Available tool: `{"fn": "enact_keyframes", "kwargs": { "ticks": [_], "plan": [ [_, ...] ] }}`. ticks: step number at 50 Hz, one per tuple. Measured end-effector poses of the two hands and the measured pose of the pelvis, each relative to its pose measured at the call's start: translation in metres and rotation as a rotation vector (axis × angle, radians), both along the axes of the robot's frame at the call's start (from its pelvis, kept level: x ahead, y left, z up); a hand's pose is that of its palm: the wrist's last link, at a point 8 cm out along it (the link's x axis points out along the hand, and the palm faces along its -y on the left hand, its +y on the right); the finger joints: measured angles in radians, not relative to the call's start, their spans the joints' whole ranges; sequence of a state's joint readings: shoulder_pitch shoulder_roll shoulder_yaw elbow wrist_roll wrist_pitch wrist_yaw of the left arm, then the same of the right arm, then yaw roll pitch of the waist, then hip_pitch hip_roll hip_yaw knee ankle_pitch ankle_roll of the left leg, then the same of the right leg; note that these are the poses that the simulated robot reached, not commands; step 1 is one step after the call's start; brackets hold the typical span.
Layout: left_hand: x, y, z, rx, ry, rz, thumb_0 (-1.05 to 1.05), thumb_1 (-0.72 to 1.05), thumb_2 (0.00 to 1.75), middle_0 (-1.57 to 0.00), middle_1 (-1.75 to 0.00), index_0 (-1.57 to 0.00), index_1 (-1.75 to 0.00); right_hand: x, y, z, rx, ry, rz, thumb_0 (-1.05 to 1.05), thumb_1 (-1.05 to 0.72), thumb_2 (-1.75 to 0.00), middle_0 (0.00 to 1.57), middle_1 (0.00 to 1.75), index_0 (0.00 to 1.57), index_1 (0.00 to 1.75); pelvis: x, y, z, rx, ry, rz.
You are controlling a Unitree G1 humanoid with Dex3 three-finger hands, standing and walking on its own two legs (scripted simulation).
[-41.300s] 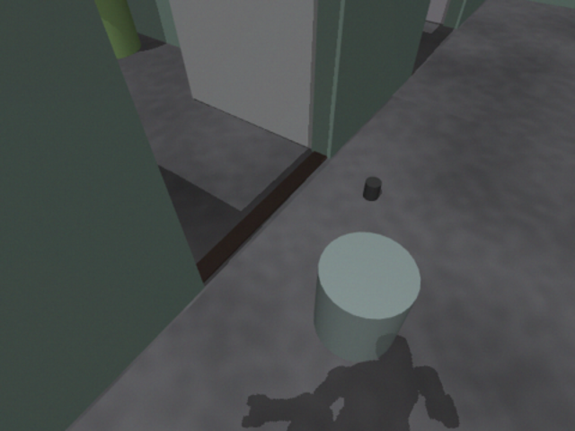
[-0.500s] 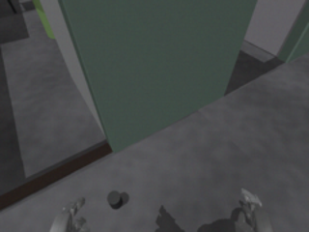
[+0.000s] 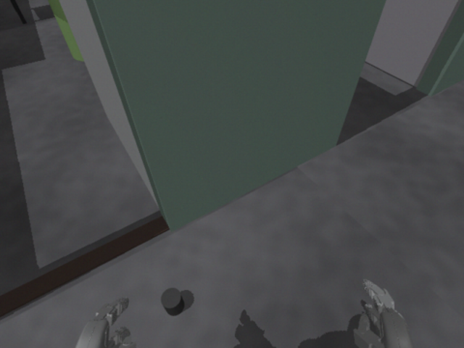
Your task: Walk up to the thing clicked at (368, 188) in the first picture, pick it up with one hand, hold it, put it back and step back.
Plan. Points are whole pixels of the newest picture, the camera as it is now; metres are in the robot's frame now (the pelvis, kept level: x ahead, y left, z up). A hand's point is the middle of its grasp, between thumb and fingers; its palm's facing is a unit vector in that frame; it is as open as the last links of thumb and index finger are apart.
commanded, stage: home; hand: left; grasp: from above
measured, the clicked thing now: (173, 301) +0.44 +0.25 -0.67
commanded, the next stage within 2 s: stand in 0.86 s
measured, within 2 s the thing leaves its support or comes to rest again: neither
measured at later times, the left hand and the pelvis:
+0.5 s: hand (129, 347) +0.16 +0.18 -0.05, palm faces +0.05 -0.98 -0.21, open 7.4 cm; pelvis +0.00 +0.00 +0.00, yaw +0 degrees
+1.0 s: hand (129, 345) +0.17 +0.19 -0.06, palm faces +0.02 -0.97 -0.26, open 7.4 cm; pelvis +0.00 +0.00 +0.00, yaw +0 degrees
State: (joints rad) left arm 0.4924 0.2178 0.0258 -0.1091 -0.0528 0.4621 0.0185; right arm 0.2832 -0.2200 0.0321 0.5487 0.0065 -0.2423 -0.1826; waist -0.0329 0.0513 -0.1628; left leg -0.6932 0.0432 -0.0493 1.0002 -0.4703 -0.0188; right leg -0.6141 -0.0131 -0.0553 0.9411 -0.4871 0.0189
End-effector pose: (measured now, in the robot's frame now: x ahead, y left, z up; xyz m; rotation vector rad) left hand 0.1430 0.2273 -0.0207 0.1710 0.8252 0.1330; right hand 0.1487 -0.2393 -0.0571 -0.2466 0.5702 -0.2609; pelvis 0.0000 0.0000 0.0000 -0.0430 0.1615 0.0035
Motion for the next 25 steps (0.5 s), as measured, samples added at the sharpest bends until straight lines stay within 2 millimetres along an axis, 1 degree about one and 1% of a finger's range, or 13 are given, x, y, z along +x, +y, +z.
{"fn": "enact_keyframes", "kwargs": {
  "ticks": [25],
  "plan": [
    [0.0032,0.0059,0.0008,0.008,-0.006,-0.006,0.01,0.90,0.90,-0.20,-0.30,-0.20,-0.30,-0.0016,0.0037,-0.0009,-0.002,0.014,-0.007,0.02,-0.90,-0.90,0.20,0.30,0.20,0.30,0.0016,0.0043,-0.0007,-0.003,0.005,-0.003]
  ]
}}
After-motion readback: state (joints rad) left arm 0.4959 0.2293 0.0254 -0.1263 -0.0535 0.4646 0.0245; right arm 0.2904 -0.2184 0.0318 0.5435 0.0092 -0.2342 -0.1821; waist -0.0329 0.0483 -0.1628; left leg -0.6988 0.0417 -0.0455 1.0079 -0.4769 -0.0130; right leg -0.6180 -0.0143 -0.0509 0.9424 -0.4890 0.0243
